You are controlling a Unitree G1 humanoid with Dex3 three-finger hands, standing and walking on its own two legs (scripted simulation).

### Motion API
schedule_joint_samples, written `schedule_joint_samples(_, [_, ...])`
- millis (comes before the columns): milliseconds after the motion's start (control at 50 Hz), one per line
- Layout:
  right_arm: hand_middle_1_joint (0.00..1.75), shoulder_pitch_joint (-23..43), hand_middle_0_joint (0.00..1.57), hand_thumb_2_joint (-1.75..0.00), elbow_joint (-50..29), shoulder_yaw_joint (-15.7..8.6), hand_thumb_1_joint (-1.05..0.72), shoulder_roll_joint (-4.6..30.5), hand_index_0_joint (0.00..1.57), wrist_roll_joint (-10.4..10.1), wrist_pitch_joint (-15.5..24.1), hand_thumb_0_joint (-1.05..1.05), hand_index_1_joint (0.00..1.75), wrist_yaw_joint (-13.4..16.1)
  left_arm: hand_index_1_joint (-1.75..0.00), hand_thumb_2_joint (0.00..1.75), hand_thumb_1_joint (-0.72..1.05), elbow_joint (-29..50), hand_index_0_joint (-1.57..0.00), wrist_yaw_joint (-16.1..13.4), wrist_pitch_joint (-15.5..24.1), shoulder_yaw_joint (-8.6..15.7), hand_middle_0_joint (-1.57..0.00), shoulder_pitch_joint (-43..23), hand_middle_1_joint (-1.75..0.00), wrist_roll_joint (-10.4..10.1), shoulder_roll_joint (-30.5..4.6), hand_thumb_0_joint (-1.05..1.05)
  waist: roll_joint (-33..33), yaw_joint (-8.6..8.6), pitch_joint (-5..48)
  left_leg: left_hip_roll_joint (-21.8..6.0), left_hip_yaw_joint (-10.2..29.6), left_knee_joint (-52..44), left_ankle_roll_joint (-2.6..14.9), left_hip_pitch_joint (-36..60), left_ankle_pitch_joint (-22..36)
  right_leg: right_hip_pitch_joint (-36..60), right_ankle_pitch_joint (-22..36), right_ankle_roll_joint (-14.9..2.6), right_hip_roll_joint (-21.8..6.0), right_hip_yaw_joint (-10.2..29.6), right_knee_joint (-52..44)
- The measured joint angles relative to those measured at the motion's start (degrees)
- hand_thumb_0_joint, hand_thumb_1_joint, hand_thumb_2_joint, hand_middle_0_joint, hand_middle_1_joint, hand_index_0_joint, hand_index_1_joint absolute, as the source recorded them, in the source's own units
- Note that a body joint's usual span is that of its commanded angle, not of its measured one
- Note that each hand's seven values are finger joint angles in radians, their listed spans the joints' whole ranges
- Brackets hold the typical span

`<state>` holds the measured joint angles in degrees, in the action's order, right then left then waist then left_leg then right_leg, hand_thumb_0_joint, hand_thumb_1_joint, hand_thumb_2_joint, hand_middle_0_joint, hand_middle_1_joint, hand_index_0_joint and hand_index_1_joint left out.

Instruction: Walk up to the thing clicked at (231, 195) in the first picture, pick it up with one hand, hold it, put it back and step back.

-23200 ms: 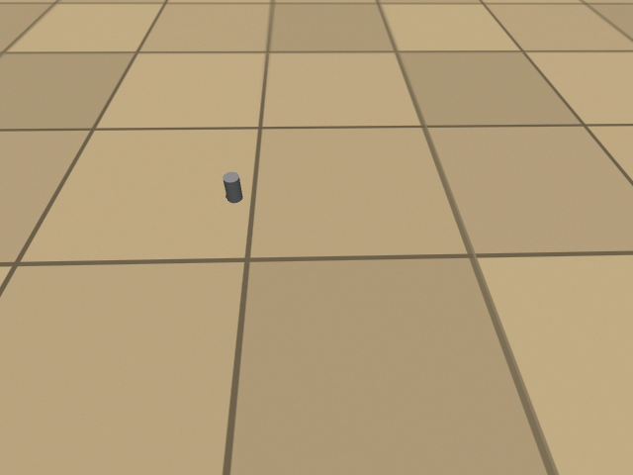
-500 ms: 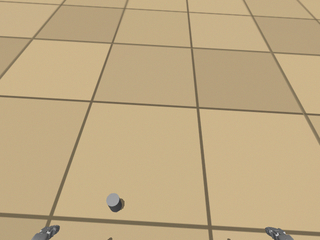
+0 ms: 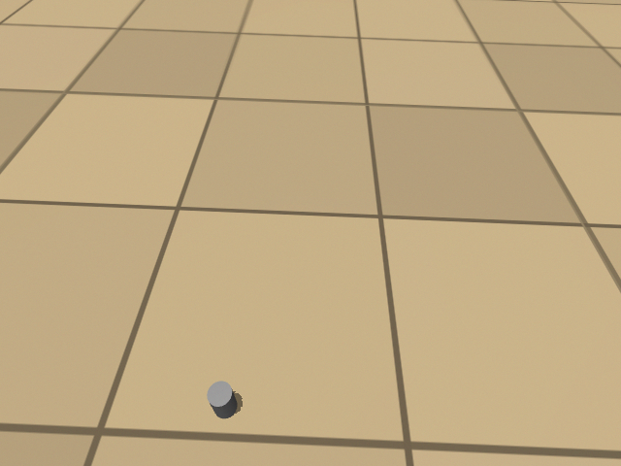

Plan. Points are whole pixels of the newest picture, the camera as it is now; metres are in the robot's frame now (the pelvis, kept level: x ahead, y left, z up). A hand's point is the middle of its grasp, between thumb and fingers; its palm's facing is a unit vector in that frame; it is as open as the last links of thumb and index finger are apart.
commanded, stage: walk up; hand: left
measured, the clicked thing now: (222, 400) +0.42 +0.23 -0.72
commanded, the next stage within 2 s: stand in 0.58 s
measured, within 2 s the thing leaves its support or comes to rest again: neither
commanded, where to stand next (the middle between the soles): +0.04 -0.02 m, yaw +1 degrees
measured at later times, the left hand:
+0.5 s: hand out of the picture +0.09 +0.26 -0.15, palm faces -0.04 -0.94 -0.34, open 7.4 cm
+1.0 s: hand out of the picture +0.09 +0.26 -0.15, palm faces -0.01 -0.94 -0.35, open 7.4 cm
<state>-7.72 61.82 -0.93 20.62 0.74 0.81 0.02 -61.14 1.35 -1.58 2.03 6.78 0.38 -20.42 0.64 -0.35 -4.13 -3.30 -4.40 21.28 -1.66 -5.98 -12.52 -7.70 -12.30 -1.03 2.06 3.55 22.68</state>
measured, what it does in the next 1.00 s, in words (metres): stands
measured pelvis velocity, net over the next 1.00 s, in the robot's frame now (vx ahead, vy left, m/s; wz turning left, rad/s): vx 0.00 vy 0.01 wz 0.01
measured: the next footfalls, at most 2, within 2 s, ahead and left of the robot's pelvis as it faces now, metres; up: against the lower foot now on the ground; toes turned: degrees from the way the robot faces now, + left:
none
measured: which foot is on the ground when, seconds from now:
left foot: down 0.00-1.00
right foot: down 0.00-1.00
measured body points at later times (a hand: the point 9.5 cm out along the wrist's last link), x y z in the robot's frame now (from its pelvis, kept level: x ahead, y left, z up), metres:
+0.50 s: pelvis +0.00 +0.00 +0.00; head +0.02 +0.00 +0.45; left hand +0.09 +0.30 -0.13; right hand +0.08 -0.31 -0.13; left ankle -0.01 +0.14 -0.74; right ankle +0.00 -0.11 -0.74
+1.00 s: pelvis +0.00 +0.01 +0.00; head +0.01 +0.01 +0.45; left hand +0.09 +0.31 -0.12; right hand +0.07 -0.29 -0.13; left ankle -0.01 +0.14 -0.74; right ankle +0.00 -0.11 -0.74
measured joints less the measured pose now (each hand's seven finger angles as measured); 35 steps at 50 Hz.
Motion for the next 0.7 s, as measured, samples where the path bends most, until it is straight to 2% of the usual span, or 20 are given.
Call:
schedule_joint_samples(580, [0.3, 1.04, 0.21, -0.9, -0.5, -0.27, -0.9, 0.29, 0.2, -0.32, -0.16, 0.0, 0.3, -0.08, -0.3, 0.9, 0.9, 0.52, -0.2, -0.17, 0.3, -0.61, -0.2, -0.05, -0.3, 0.04, -0.34, 0.0, -0.37, -0.22, 0.09, -0.39, -1.33, -0.12, -0.11, 0.25, -0.36, -0.56, -0.13, -0.05, 0.46, 1.29, 0.44])
schedule_joint_samples(700, [0.3, 1.3, 0.21, -0.9, 1.05, 0.26, -0.9, 0.51, 0.2, -0.3, -1.0, 0.0, 0.3, -0.46, -0.3, 0.9, 0.9, -1.0, -0.2, -0.84, 1.75, -1.67, -0.2, -1.21, -0.3, -0.25, 0.59, 0.0, -1.43, -0.81, 0.5, -0.35, -0.34, -1.54, -0.09, 0.82, 0.46, 1.15, 1.15, 0.16, 0.32, 0.34, -2.58])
